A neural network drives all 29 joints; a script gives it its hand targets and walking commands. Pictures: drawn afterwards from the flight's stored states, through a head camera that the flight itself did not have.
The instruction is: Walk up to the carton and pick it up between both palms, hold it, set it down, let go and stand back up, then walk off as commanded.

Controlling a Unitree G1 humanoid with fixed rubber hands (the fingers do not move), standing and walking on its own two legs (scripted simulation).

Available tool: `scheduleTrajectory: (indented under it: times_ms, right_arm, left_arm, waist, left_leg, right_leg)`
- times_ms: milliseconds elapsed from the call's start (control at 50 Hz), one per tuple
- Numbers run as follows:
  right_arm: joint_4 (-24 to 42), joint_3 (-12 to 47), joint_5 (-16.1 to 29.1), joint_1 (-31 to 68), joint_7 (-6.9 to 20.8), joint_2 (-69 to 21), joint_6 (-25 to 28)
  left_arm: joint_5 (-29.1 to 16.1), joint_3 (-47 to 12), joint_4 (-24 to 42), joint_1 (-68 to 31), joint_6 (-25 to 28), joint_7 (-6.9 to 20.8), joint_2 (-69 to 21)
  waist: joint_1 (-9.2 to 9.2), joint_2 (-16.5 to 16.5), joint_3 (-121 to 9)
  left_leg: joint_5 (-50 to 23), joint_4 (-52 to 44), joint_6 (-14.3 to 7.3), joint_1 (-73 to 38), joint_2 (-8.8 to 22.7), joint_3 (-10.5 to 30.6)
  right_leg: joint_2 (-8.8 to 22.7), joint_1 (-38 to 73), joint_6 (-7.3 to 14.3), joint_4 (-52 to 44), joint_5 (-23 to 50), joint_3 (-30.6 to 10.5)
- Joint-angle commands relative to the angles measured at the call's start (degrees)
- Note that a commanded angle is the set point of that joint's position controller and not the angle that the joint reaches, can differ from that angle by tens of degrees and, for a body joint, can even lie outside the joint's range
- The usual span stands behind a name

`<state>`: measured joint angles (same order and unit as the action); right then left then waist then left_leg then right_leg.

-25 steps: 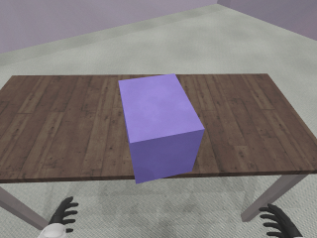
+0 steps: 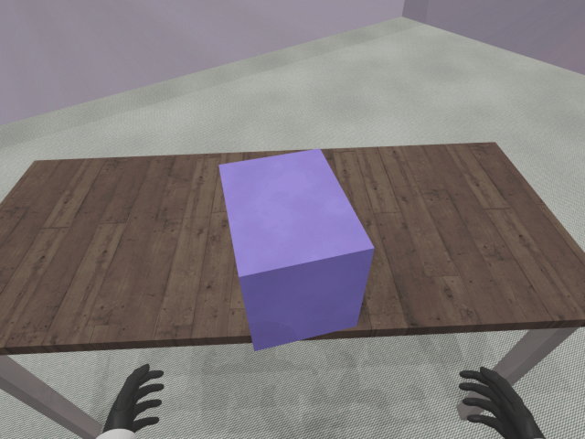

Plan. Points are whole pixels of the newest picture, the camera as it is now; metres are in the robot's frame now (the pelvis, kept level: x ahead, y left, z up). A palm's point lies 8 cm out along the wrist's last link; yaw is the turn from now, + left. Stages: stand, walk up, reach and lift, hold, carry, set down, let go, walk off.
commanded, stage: reach and lift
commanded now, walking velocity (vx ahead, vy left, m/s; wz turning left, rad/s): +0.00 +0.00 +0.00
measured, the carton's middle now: (288, 246) +0.43 +0.06 +0.02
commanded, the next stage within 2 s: none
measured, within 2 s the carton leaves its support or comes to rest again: neither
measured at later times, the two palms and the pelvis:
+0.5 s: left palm (156, 405) +0.17 +0.20 +0.01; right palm (523, 421) +0.18 -0.24 +0.00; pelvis +0.00 +0.00 +0.00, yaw -2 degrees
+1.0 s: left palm (179, 365) +0.20 +0.17 +0.06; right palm (508, 373) +0.22 -0.22 +0.04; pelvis -0.01 -0.01 +0.00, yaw -2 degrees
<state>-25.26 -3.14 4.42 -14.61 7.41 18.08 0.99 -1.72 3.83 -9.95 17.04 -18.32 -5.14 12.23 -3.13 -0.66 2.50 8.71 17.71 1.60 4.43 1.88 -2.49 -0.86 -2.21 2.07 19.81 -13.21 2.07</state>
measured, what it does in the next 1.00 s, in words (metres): stands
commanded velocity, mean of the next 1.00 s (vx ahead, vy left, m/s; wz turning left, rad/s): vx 0.00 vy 0.00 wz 0.00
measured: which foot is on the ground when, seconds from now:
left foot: down 0.00-1.00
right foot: down 0.00-1.00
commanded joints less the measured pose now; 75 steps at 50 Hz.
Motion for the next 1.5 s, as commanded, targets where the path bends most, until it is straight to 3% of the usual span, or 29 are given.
scheduleTrajectory:
  times_ms: [0,60,80,140,200,260,320,420,500,520,580,640,700,780,820,860,940,960,1060,1140,1200,1240,1260,1300,1340,1420,1440,1460,1480]
  right_arm:
    - [7.47,-2.34,3.21,1.35,1.60,10.73,2.08]
    - [9.23,-0.52,5.93,2.13,2.68,10.39,3.29]
    - [7.07,-1.61,6.09,0.19,2.91,10.91,3.06]
    - [9.33,-0.95,7.78,2.20,3.36,11.93,3.41]
    - [12.46,0.71,9.24,-0.49,2.72,10.03,5.26]
    - [10.89,-1.83,9.85,-0.56,2.67,12.23,5.02]
    - [13.75,-0.11,9.83,-1.87,2.04,10.37,5.83]
    - [21.67,-0.41,9.18,-0.54,0.50,9.70,6.65]
    - [19.11,1.04,11.59,-3.87,-0.57,9.96,5.68]
    - [24.29,-0.13,11.74,-2.13,-0.69,9.29,5.28]
    - [25.34,0.44,12.59,-2.68,-0.57,8.19,5.51]
    - [25.24,-0.10,13.51,-2.83,-0.27,9.57,4.99]
    - [28.80,0.48,14.03,2.20,-0.64,6.93,5.25]
    - [30.31,1.44,15.70,3.78,-1.68,8.68,4.61]
    - [25.08,1.59,14.95,0.28,-1.81,8.08,3.71]
    - [23.33,2.79,15.18,7.32,-2.45,7.24,1.62]
    - [30.26,2.70,15.41,11.81,-3.81,7.32,1.52]
    - [30.83,2.85,16.42,11.88,-4.35,6.80,1.43]
    - [25.27,1.27,16.43,11.23,-5.48,9.91,-1.79]
    - [27.05,2.55,18.62,16.61,-5.60,11.06,-3.65]
    - [29.82,1.12,17.34,19.76,-6.46,11.56,-3.79]
    - [30.05,2.09,18.72,21.26,-6.70,10.41,-3.97]
    - [29.79,3.84,19.08,23.43,-7.07,9.97,-4.88]
    - [29.58,4.24,19.75,19.74,-7.53,10.59,-5.55]
    - [30.67,3.90,19.29,27.88,-8.42,9.42,-6.85]
    - [27.91,2.88,18.42,31.40,-8.72,12.13,-9.32]
    - [26.77,3.95,18.84,32.35,-9.10,11.33,-9.72]
    - [28.59,4.14,19.70,33.49,-9.08,11.38,-9.83]
    - [27.26,4.66,19.30,37.63,-9.24,10.94,-11.03]
  left_arm:
    - [1.61,2.33,10.34,0.89,3.13,-1.80,3.19]
    - [1.84,1.21,13.51,1.02,4.57,-2.82,1.79]
    - [2.08,1.04,12.01,2.14,4.38,-2.61,0.62]
    - [3.32,0.40,17.20,1.54,5.47,-3.67,-0.08]
    - [3.06,0.04,20.24,3.14,7.29,-4.09,-2.30]
    - [3.56,-1.57,18.55,5.22,7.16,-4.38,-3.80]
    - [3.55,-1.99,22.65,5.98,8.50,-5.17,-5.03]
    - [2.38,-2.70,22.50,4.53,9.54,-5.87,-5.28]
    - [3.11,-2.34,24.18,6.57,9.05,-6.52,-6.40]
    - [1.59,-5.19,26.46,5.70,9.03,-6.38,-6.79]
    - [1.21,-6.11,31.94,3.84,9.21,-7.73,-5.94]
    - [0.94,-7.17,32.49,4.45,8.07,-8.27,-6.86]
    - [0.44,-9.42,33.62,-0.64,7.26,-9.09,-7.35]
    - [0.31,-8.56,36.39,-1.81,5.79,-10.34,-6.83]
    - [1.52,-10.40,34.75,0.51,3.88,-9.78,-9.59]
    - [2.89,-7.44,31.06,-5.77,1.58,-9.65,-7.96]
    - [1.97,-6.63,37.35,-8.93,1.00,-10.44,-7.71]
    - [1.31,-7.81,37.45,-9.37,0.12,-10.25,-8.59]
    - [0.36,-8.63,37.19,-5.95,-4.91,-8.42,-10.61]
    - [1.65,-5.84,43.51,-9.06,-7.70,-8.60,-9.75]
    - [1.17,-4.38,44.89,-9.60,-8.85,-8.34,-10.15]
    - [2.14,-3.62,44.26,-12.50,-9.42,-8.02,-9.70]
    - [1.38,-2.76,42.43,-15.52,-9.88,-7.56,-9.60]
    - [1.83,-2.54,44.49,-10.09,-10.95,-7.02,-9.45]
    - [0.91,-2.24,42.40,-20.73,-11.22,-6.69,-7.35]
    - [-0.74,-0.66,40.67,-22.88,-13.89,-6.66,-7.07]
    - [-0.85,-0.23,36.95,-22.87,-14.60,-6.03,-8.05]
    - [-0.46,2.20,39.66,-23.66,-14.76,-6.10,-5.73]
    - [-1.31,2.51,35.64,-27.85,-16.02,-5.71,-4.88]
  waist:
    - [-0.82,-1.50,-3.70]
    - [-0.72,-0.34,-2.48]
    - [1.12,-1.65,-1.65]
    - [-0.45,2.07,-3.28]
    - [0.42,0.27,-3.68]
    - [1.58,1.02,-1.58]
    - [0.42,0.88,-2.37]
    - [-0.05,-6.27,-0.01]
    - [-0.79,-2.81,2.31]
    - [-0.59,-4.46,0.58]
    - [-1.13,-1.59,-0.41]
    - [-0.34,-2.25,-0.59]
    - [-1.42,-3.69,-2.10]
    - [-2.32,-4.22,-0.89]
    - [-0.07,-3.40,-0.02]
    - [-1.47,-3.94,3.14]
    - [-2.81,-4.16,-2.15]
    - [-1.80,-2.58,-4.07]
    - [0.40,-1.59,-4.01]
    - [-0.40,0.54,-5.88]
    - [-0.06,-3.54,-7.05]
    - [0.27,1.11,-9.50]
    - [0.00,-2.30,-8.61]
    - [0.33,-0.01,-9.24]
    - [-0.53,-0.35,-8.91]
    - [-0.54,-0.79,-6.93]
    - [-1.05,-4.08,-9.12]
    - [-1.88,-1.36,-11.41]
    - [-2.21,-2.48,-10.00]
  left_leg:
    - [-11.10,-0.93,0.19,-6.77,-1.83,-0.53]
    - [-15.49,-0.35,0.67,-7.40,-2.58,0.20]
    - [-14.61,-0.47,0.47,-8.41,-2.21,0.58]
    - [-14.78,-1.48,1.40,-9.43,-1.75,1.03]
    - [-17.41,0.10,0.70,-10.01,-2.12,0.35]
    - [-17.14,-1.11,1.33,-11.62,-1.63,0.98]
    - [-18.73,-0.92,0.98,-11.67,-1.60,0.50]
    - [-10.75,-1.62,-1.15,-8.88,-1.76,-0.49]
    - [-13.67,-2.02,-0.62,-8.08,-1.72,0.25]
    - [-10.85,-1.97,-0.92,-9.18,-1.40,-0.14]
    - [-11.96,-0.87,-0.93,-9.40,-1.47,-0.56]
    - [-9.12,-1.41,-1.11,-8.91,-0.74,-0.05]
    - [-1.79,-1.87,-2.04,-6.07,-0.96,-0.46]
    - [-2.59,-2.30,-2.33,-3.61,-1.00,-0.26]
    - [-3.14,-2.66,-2.26,-6.59,-0.45,0.33]
    - [2.22,-3.97,-2.69,-3.47,-0.34,-0.51]
    - [-4.05,-3.10,-2.44,-4.53,-0.84,-1.10]
    - [-6.96,-2.31,-1.82,-6.32,-0.95,-1.29]
    - [-14.97,-1.51,-1.24,-13.77,0.16,0.65]
    - [-19.04,-0.89,-0.14,-15.26,0.07,0.47]
    - [-22.63,-0.35,-0.69,-16.29,0.25,1.17]
    - [-23.15,0.10,-0.25,-17.10,-0.44,0.87]
    - [-22.36,0.34,-0.86,-14.54,-0.49,0.80]
    - [-25.39,0.63,-0.51,-16.07,-0.74,1.21]
    - [-19.70,-0.40,-0.74,-13.74,-1.06,0.16]
    - [-13.72,-2.07,-1.63,-10.29,-0.85,0.32]
    - [-15.36,-1.74,-1.96,-11.53,-0.85,-0.03]
    - [-15.72,-1.58,-1.71,-11.28,-0.74,0.02]
    - [-13.57,-2.03,-1.84,-9.35,-0.99,-0.61]
  right_leg:
    - [-0.04,-6.87,0.02,-5.96,7.83,-2.36]
    - [-0.12,-7.24,0.39,-6.16,11.23,-3.11]
    - [-0.68,-8.34,0.51,-6.71,10.41,-2.52]
    - [-0.69,-7.81,1.66,-7.27,8.45,-2.80]
    - [0.36,-6.59,0.64,-6.49,16.00,-4.03]
    - [-1.30,-8.06,1.39,-7.60,12.65,-2.89]
    - [-0.71,-7.57,1.43,-7.66,13.73,-3.58]
    - [-0.78,-8.85,0.35,-7.81,8.40,-3.63]
    - [-0.61,-8.36,0.48,-7.67,11.01,-5.02]
    - [-0.63,-9.06,0.42,-8.23,7.32,-4.42]
    - [-0.18,-11.48,0.58,-7.87,7.13,-4.73]
    - [-0.55,-11.14,1.34,-8.08,4.44,-4.80]
    - [1.10,-12.67,0.58,-8.59,-3.21,-5.98]
    - [2.19,-10.50,-0.52,-7.64,-2.68,-6.90]
    - [1.78,-10.95,-0.32,-7.91,-1.44,-6.09]
    - [2.72,-10.88,-0.64,-9.03,-8.14,-7.51]
    - [1.96,-8.28,-0.58,-7.62,-1.06,-7.18]
    - [1.64,-7.41,-0.43,-7.13,2.90,-6.61]
    - [-0.31,-9.16,1.22,-7.48,9.40,-4.69]
    - [-0.67,-7.35,1.26,-7.74,10.42,-4.63]
    - [-1.38,-7.01,1.36,-7.37,12.98,-4.10]
    - [-0.45,-6.61,1.19,-7.27,15.69,-4.79]
    - [-0.87,-5.89,0.87,-6.98,15.24,-5.12]
    - [-0.75,-3.92,1.22,-6.74,18.69,-5.32]
    - [-0.55,-5.78,0.42,-6.90,13.54,-5.35]
    - [-0.98,-7.15,0.54,-6.93,7.91,-5.36]
    - [-1.34,-6.19,0.29,-6.95,9.66,-4.71]
    - [-1.15,-6.18,0.55,-6.82,9.55,-5.23]
    - [-1.22,-6.52,0.24,-6.74,8.28,-5.02]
